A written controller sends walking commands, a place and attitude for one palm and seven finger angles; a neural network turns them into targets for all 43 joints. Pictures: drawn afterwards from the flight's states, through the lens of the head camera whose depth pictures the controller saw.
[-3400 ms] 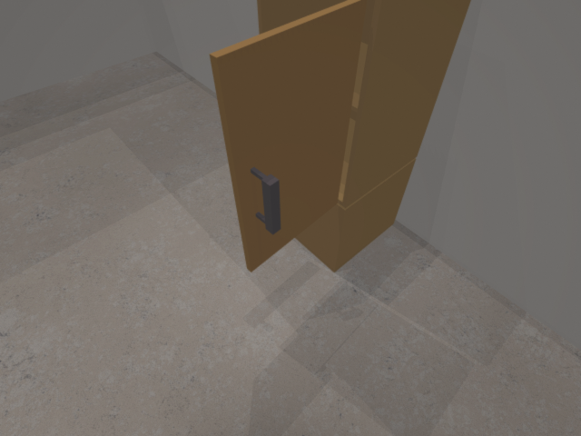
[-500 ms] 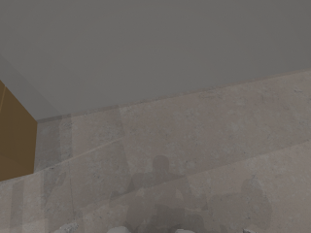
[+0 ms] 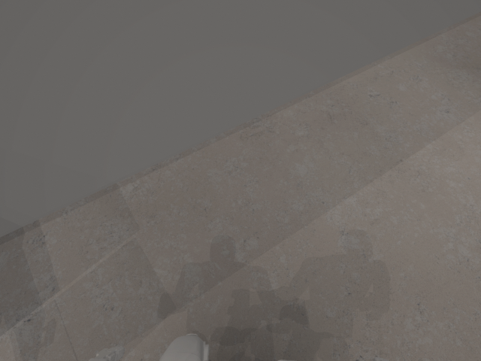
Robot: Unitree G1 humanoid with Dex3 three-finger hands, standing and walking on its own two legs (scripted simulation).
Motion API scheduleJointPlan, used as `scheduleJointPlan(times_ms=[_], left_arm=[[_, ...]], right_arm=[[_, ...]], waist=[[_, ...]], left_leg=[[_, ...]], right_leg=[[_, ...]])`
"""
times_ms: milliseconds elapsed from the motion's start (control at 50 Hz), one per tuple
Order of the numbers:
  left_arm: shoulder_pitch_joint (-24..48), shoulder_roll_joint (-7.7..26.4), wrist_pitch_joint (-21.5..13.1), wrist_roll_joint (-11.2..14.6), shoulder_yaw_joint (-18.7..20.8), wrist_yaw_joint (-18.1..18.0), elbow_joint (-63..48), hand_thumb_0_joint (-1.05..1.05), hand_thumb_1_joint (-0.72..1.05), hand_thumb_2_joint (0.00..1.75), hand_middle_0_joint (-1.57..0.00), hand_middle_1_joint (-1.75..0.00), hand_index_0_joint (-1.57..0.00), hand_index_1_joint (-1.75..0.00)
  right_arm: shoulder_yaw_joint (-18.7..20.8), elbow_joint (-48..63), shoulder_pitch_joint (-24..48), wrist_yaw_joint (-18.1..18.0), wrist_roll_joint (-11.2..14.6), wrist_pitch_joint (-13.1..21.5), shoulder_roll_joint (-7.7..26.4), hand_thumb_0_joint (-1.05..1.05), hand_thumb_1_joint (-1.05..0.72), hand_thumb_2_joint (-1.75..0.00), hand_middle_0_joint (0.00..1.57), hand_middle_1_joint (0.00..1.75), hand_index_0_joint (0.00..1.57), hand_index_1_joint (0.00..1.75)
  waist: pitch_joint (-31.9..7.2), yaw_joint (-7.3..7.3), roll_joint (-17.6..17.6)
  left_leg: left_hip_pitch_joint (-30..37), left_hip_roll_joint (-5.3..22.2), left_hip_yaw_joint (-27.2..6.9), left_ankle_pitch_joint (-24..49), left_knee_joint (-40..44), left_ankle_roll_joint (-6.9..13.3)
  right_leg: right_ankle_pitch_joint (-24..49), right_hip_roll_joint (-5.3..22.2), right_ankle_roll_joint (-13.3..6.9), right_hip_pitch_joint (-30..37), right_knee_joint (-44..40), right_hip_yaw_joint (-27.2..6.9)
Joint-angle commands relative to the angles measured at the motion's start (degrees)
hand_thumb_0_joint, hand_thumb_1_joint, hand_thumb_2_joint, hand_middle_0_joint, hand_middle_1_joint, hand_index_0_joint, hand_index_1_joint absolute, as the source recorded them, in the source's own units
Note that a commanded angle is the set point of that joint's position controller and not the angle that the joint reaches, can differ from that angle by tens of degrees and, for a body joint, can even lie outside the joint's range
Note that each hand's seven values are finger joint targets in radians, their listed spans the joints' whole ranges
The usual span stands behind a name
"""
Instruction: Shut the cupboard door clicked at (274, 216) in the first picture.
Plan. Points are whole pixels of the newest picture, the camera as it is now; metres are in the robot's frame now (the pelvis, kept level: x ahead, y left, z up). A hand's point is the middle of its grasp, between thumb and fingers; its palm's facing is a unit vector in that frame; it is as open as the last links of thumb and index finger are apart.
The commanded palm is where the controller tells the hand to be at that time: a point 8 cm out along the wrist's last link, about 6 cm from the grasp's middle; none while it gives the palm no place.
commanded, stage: walk around to get in front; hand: left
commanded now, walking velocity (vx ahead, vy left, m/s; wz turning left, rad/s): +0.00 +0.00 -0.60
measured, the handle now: out of the picture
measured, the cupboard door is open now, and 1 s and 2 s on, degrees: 93 93 93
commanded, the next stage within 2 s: walk to a spot facing it in 1.68 s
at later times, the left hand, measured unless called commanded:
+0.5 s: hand (169, 330) +0.18 +0.15 -0.16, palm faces -0.30 -0.92 -0.27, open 7.4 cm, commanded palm none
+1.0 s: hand (254, 256) +0.33 -0.01 -0.15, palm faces -0.65 -0.74 -0.17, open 7.4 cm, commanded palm none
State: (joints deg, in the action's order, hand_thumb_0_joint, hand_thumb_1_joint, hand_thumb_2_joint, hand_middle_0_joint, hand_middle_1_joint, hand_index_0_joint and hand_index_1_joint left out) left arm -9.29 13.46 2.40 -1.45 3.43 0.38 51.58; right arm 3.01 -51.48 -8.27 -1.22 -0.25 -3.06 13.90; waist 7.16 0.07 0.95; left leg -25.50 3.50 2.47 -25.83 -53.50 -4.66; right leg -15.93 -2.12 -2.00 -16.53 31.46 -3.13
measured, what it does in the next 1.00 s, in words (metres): walks ahead, turning right: left foot, then right foot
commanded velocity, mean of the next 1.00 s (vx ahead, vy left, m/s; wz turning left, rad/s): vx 0.18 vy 0.00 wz -0.59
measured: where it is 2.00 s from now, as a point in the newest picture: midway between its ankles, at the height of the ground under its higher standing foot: (350, 305)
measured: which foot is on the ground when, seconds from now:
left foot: up 0.00-0.08, down 0.10-0.42, up 0.44-0.68, down 0.70-1.00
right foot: down 0.00-0.10, up 0.12-0.40, down 0.42-0.70, up 0.72-1.00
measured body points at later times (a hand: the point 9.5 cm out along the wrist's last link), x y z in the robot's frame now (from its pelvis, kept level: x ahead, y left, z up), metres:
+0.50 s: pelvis +0.01 -0.02 -0.01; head +0.06 -0.05 +0.43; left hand +0.19 +0.20 -0.14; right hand -0.02 -0.30 -0.16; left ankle +0.02 +0.13 -0.69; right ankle -0.03 -0.14 -0.74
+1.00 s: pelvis +0.11 -0.08 +0.00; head +0.15 -0.11 +0.45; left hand +0.36 +0.03 -0.14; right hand -0.08 -0.25 -0.13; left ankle +0.12 +0.08 -0.73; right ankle +0.10 -0.23 -0.70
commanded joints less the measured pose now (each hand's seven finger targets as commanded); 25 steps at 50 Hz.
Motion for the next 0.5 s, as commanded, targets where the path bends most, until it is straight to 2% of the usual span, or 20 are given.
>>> scheduleJointPlan(times_ms=[0,40,60,80,100,120,140,180,200,260,300,320,340,360,380,400,420,440,460,480], left_arm=[[-0.17,12.15,-0.95,-0.02,3.55,-1.02,-4.15,0.00,0.90,0.90,-0.20,-0.30,-0.20,-0.30],[1.90,10.94,-0.65,0.42,3.37,-0.87,-4.34,0.00,0.90,0.90,-0.20,-0.30,-0.20,-0.30],[2.11,8.86,-0.37,0.82,2.87,-0.67,-4.98,0.00,0.90,0.90,-0.20,-0.30,-0.20,-0.30],[-0.09,5.55,-0.22,1.25,2.04,0.04,-5.88,0.00,0.90,0.90,-0.20,-0.30,-0.20,-0.30],[1.80,6.71,-0.51,0.82,2.25,0.50,-7.35,0.00,0.90,0.90,-0.20,-0.30,-0.20,-0.30],[2.86,7.69,-0.26,-0.17,2.79,0.79,-6.28,0.00,0.90,0.90,-0.20,-0.30,-0.20,-0.30],[2.39,7.01,-0.29,-0.09,3.10,1.22,-5.63,0.00,0.90,0.90,-0.20,-0.30,-0.20,-0.30],[1.88,5.25,0.14,0.19,2.66,1.93,-5.11,0.00,0.90,0.90,-0.20,-0.30,-0.20,-0.30],[2.36,4.69,0.42,0.28,2.37,2.09,-5.10,0.00,0.90,0.90,-0.20,-0.30,-0.20,-0.30],[3.79,3.86,0.22,0.43,1.67,2.35,-5.69,0.00,0.90,0.90,-0.20,-0.30,-0.20,-0.30],[3.77,3.88,-0.08,0.41,1.56,2.38,-5.68,0.00,0.90,0.90,-0.20,-0.30,-0.20,-0.30],[3.03,4.16,-0.17,0.41,1.61,2.32,-5.56,0.00,0.90,0.90,-0.20,-0.30,-0.20,-0.30],[0.80,4.98,-0.34,0.40,1.79,2.20,-4.96,0.00,0.90,0.90,-0.20,-0.30,-0.20,-0.30],[-3.22,7.17,-0.73,0.27,2.40,1.98,-3.73,0.00,0.90,0.90,-0.20,-0.30,-0.20,-0.30],[-6.19,13.67,-1.37,-0.43,3.49,1.12,-2.97,0.00,0.90,0.90,-0.20,-0.30,-0.20,-0.30],[-9.29,17.73,-1.45,0.29,4.23,0.25,-2.03,0.00,0.90,0.90,-0.20,-0.30,-0.20,-0.30],[-8.98,17.83,-1.12,0.50,4.10,0.08,-2.68,0.00,0.90,0.90,-0.20,-0.30,-0.20,-0.30],[-5.96,15.37,-1.45,0.24,4.22,-0.44,-2.90,0.00,0.90,0.90,-0.20,-0.30,-0.20,-0.30],[-3.83,13.19,-1.49,0.33,3.71,-0.69,-3.56,0.00,0.90,0.90,-0.20,-0.30,-0.20,-0.30],[-2.51,11.98,-1.55,0.25,3.43,-0.85,-3.81,0.00,0.90,0.90,-0.20,-0.30,-0.20,-0.30]], right_arm=[[0.98,4.35,-1.94,-0.61,0.20,1.99,3.74,0.00,-0.90,-0.90,0.20,0.30,0.20,0.30],[1.05,3.18,-5.50,-1.02,0.21,2.50,4.58,0.00,-0.90,-0.90,0.20,0.30,0.20,0.30],[1.39,2.43,-7.86,-1.26,-0.18,3.05,7.22,0.00,-0.90,-0.90,0.20,0.30,0.20,0.30],[2.46,2.97,-8.44,-1.28,-1.10,3.48,12.83,0.00,-0.90,-0.90,0.20,0.30,0.20,0.30],[2.75,3.95,-9.91,-1.65,-1.56,3.35,15.16,0.00,-0.90,-0.90,0.20,0.30,0.20,0.30],[2.05,3.54,-8.81,-1.56,-1.89,3.77,13.03,0.00,-0.90,-0.90,0.20,0.30,0.20,0.30],[1.76,4.49,-6.32,-1.61,-1.90,3.93,12.03,0.00,-0.90,-0.90,0.20,0.30,0.20,0.30],[1.24,5.43,-3.01,-1.64,-1.81,3.75,9.86,0.00,-0.90,-0.90,0.20,0.30,0.20,0.30],[1.26,4.96,-3.85,-1.59,-1.89,3.60,9.59,0.00,-0.90,-0.90,0.20,0.30,0.20,0.30],[1.96,3.61,-6.93,-1.13,-1.75,3.40,10.98,0.00,-0.90,-0.90,0.20,0.30,0.20,0.30],[2.46,3.36,-7.14,-0.81,-1.70,3.09,11.99,0.00,-0.90,-0.90,0.20,0.30,0.20,0.30],[2.62,3.33,-7.04,-0.63,-1.61,2.96,12.32,0.00,-0.90,-0.90,0.20,0.30,0.20,0.30],[2.74,3.47,-5.81,-0.50,-1.40,2.79,12.58,0.00,-0.90,-0.90,0.20,0.30,0.20,0.30],[2.81,4.08,-4.42,-0.37,-1.03,2.62,12.05,0.00,-0.90,-0.90,0.20,0.30,0.20,0.30],[2.22,5.96,-3.94,0.04,-0.33,2.39,7.76,0.00,-0.90,-0.90,0.20,0.30,0.20,0.30],[1.08,8.35,0.53,-0.13,-0.24,1.96,5.84,0.00,-0.90,-0.90,0.20,0.30,0.20,0.30],[0.74,8.90,1.76,-0.15,-0.13,1.84,5.51,0.00,-0.90,-0.90,0.20,0.30,0.20,0.30],[1.03,7.85,2.01,-0.44,-0.39,1.69,6.10,0.00,-0.90,-0.90,0.20,0.30,0.20,0.30],[1.30,7.15,1.68,-0.30,-0.64,1.90,7.38,0.00,-0.90,-0.90,0.20,0.30,0.20,0.30],[1.31,6.55,1.31,0.15,-0.74,2.19,6.92,0.00,-0.90,-0.90,0.20,0.30,0.20,0.30]], waist=[[-11.46,0.10,7.05],[-10.95,-2.10,7.03],[-11.63,-3.09,-0.29],[-12.58,-2.66,-16.61],[-10.97,-3.69,-16.67],[-9.33,-2.86,-12.03],[-8.37,-1.13,-11.27],[-7.69,0.12,-12.43],[-8.53,-0.28,-13.07],[-10.81,-1.97,-13.99],[-10.64,-2.24,-13.84],[-10.38,-1.88,-13.98],[-10.14,-0.35,-12.79],[-11.10,1.79,-8.28],[-11.64,3.01,9.04],[-10.63,6.07,17.51],[-8.77,5.88,11.94],[-9.21,4.20,17.61],[-9.40,3.32,16.64],[-10.73,2.42,12.43]], left_leg=[[4.33,-2.07,-0.48,3.01,12.62,0.38],[13.75,-1.86,-0.80,10.83,24.03,1.08],[20.84,3.53,-6.03,12.18,32.15,3.19],[25.56,18.27,-21.73,15.31,36.77,9.00],[20.17,26.97,-27.54,19.77,38.79,15.60],[17.19,24.55,-24.61,23.82,38.17,15.60],[16.01,21.45,-19.12,28.60,36.44,14.63],[17.18,16.49,-7.10,35.58,33.43,12.07],[18.55,15.14,-4.27,38.62,32.30,11.40],[20.25,15.40,-0.31,40.58,29.86,10.85],[19.81,15.99,0.59,38.96,28.38,10.26],[18.33,16.15,1.28,37.11,27.26,9.57],[15.93,15.70,2.57,33.86,24.45,7.90],[11.10,13.61,4.52,27.40,17.99,5.08],[-1.61,6.34,9.98,9.17,5.76,1.05],[-8.88,1.53,4.97,-13.55,-5.46,-0.07],[-9.90,2.37,-0.37,-11.05,-8.98,0.59],[-13.28,2.46,-1.92,-7.86,-11.96,0.22],[-13.17,3.07,-2.69,-4.22,-11.95,-0.03],[-9.68,3.05,-1.91,-2.09,-9.50,-0.20]], right_leg=[[25.79,13.10,-8.42,7.29,-7.19,-16.86],[20.62,10.80,-4.96,0.48,-4.75,-16.77],[11.88,6.40,-1.90,-6.29,-0.38,-13.70],[-8.04,-1.52,1.92,-15.20,11.68,-4.95],[-20.70,-0.92,3.45,-15.86,25.51,0.19],[-18.73,0.81,3.76,-15.93,33.42,-1.44],[-16.08,2.00,4.27,-16.33,36.54,-0.61],[-12.97,3.67,5.15,-15.39,33.63,2.61],[-12.71,3.46,5.32,-14.10,30.38,3.91],[-11.85,2.73,4.68,-8.14,18.77,7.47],[-10.97,1.81,3.97,-5.15,12.53,9.26],[-8.42,1.55,3.51,-2.22,8.63,9.78],[-2.93,1.50,3.00,2.24,2.15,9.93],[5.63,3.06,1.84,9.79,-5.90,7.67],[19.02,16.38,-3.12,18.81,-11.93,-10.63],[32.64,25.94,-9.92,16.51,-12.75,-21.22],[22.16,24.34,-12.08,12.26,-12.44,-20.72],[14.64,20.75,-11.43,13.48,-13.45,-22.39],[13.01,18.61,-10.31,14.04,-12.97,-18.94],[11.50,17.12,-9.75,12.79,-11.97,-16.38]])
